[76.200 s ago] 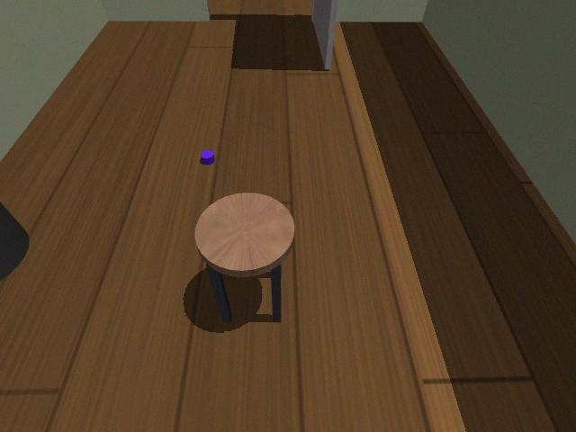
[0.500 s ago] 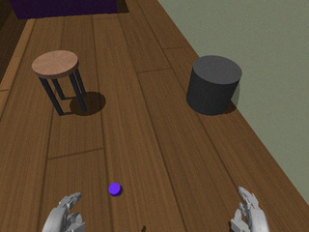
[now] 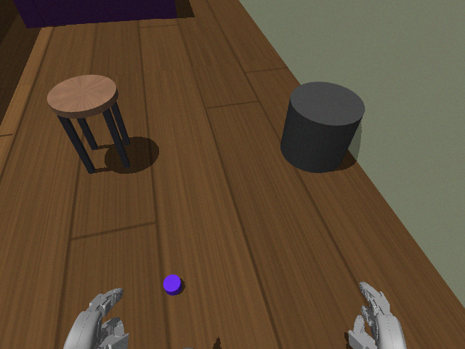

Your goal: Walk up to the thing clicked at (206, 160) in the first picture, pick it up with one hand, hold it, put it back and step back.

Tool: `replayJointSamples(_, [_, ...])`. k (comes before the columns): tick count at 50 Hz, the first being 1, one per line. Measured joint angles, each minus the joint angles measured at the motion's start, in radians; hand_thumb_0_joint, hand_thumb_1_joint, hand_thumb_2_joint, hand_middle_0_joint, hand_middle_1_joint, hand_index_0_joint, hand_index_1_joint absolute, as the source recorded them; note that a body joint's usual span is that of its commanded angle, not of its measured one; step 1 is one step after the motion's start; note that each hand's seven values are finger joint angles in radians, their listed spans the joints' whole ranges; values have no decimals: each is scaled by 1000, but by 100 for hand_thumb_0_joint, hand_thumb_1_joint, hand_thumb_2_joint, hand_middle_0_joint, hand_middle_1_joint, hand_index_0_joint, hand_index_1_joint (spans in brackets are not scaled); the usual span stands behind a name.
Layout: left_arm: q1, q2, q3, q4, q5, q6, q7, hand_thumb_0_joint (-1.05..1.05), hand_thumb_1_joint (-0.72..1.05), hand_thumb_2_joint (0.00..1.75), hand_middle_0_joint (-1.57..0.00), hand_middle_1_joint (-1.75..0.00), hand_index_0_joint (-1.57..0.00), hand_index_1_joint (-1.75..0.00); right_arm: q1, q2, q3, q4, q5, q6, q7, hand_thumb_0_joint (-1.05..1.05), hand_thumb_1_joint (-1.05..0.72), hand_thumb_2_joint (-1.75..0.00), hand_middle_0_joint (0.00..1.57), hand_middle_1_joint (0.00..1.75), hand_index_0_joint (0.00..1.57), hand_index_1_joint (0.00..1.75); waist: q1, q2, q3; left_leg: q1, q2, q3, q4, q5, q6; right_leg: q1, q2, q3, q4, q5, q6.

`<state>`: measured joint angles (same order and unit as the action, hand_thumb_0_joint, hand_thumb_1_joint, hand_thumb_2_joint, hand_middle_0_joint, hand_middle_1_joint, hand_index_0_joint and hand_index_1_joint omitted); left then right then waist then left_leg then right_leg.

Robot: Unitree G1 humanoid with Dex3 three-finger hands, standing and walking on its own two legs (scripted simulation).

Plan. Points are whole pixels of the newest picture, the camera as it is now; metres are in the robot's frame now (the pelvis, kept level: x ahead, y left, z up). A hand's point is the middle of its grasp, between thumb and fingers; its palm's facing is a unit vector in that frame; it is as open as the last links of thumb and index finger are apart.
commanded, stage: home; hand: left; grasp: from above
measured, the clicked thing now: (172, 284) +0.48 +0.23 -0.69
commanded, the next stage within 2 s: stand in 0.58 s
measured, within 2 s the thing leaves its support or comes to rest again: neither
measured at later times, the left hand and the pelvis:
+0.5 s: hand (123, 344) +0.16 +0.18 -0.05, palm faces +0.05 -0.98 -0.19, open 7.4 cm; pelvis +0.00 +0.00 +0.00, yaw +0 degrees
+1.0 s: hand out of the picture +0.09 +0.25 -0.11, palm faces +0.03 -0.94 -0.33, open 7.4 cm; pelvis -0.01 +0.01 +0.03, yaw +0 degrees
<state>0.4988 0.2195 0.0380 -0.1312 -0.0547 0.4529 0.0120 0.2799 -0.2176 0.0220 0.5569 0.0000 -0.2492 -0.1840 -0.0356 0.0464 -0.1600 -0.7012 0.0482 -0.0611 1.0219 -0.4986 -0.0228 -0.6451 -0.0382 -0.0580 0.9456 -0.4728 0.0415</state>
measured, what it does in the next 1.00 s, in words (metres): stands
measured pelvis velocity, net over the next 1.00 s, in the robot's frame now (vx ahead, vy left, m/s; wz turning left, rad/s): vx -0.01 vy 0.01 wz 0.00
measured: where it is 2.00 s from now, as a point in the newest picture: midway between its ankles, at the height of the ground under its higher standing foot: outside the picture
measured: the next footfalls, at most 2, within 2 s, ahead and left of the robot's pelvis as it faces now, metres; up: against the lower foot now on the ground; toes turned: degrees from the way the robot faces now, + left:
none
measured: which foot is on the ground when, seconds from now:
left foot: down 0.00-1.00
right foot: down 0.00-1.00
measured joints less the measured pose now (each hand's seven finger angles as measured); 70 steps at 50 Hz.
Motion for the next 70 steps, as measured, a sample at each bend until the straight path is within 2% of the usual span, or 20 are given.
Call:
replayJointSamples(34, [8, 7, -1, -7, 0, 8, 3, 1, 90, 90, -20, -30, -20, -30, 4, 4, 1, -9, 2, 5, -1, 1, -90, -90, 20, 30, 20, 30, -2, 1, -6, -9, -1, 0, 10, 0, 3, -7, 0, 1, 5, 3, 3])
replayJointSamples(36, [-71, 24, -24, 132, 46, -117, 13, 1, 90, 90, -20, -30, -20, -30, -32, -4, -13, 49, -56, 36, 28, 1, -90, -90, 20, 30, 20, 30, 20, -17, 62, 53, -8, 12, -12, 10, 8, 45, -8, 12, -2, 6, 0])
replayJointSamples(38, [-166, 40, -32, 323, 80, -229, 18, 1, 90, 90, -20, -30, -20, -30, -73, -30, -11, 123, -91, 109, 80, 1, -90, -90, 20, 30, 20, 30, 44, -36, 109, 109, -18, 26, -51, 30, 12, 90, -17, 24, -21, 17, -4])
replayJointSamples(40, [-228, 58, -31, 474, 101, -293, 17, 0, 90, 90, -20, -30, -20, -30, -99, -47, -18, 183, -87, 156, 123, 1, -90, -90, 20, 30, 21, 30, 54, -53, 142, 155, -31, 36, -92, 50, 15, 126, -31, 33, -42, 27, 0])
replayJointSamples(43, [-266, 74, -14, 635, 103, -342, 16, 0, 90, 90, -20, -30, -20, -30, -107, -62, -45, 242, -68, 189, 158, 1, -90, -90, 20, 30, 21, 30, 60, -68, 170, 212, -43, 46, -145, 75, 19, 175, -42, 40, -82, 45, 8])
replayJointSamples(49, [-269, 83, 10, 878, 100, -393, 21, 1, 90, 90, -20, -30, -20, -30, -89, -80, -80, 331, -62, 218, 172, 1, -90, -90, 20, 30, 21, 30, 57, -62, 190, 307, -44, 51, -239, 111, 30, 277, -43, 39, -193, 93, 19])
replayJointSamples(55, [-260, 77, 12, 1038, 95, -417, 19, 1, 90, 90, -20, -30, -20, -30, -81, -71, -79, 409, -53, 236, 166, 1, -90, -90, 20, 30, 20, 30, 59, -55, 208, 398, -48, 55, -350, 162, 35, 374, -46, 37, -320, 154, 24])
replayJointSamples(62, [-263, 67, 4, 1157, 91, -430, 16, 0, 90, 90, -20, -30, -20, -30, -91, -52, -71, 476, -42, 246, 164, 0, -90, -90, 20, 30, 20, 30, 62, -46, 220, 483, -57, 57, -476, 227, 38, 459, -52, 34, -445, 217, 29])
replayJointSamples(70, [-283, 67, -3, 1222, 91, -438, 18, 0, 90, 90, -20, -30, -20, -30, -111, -52, -69, 520, -34, 248, 164, 0, -90, -90, 20, 30, 20, 30, 61, -41, 223, 543, -62, 60, -560, 274, 35, 511, -56, 34, -510, 255, 30])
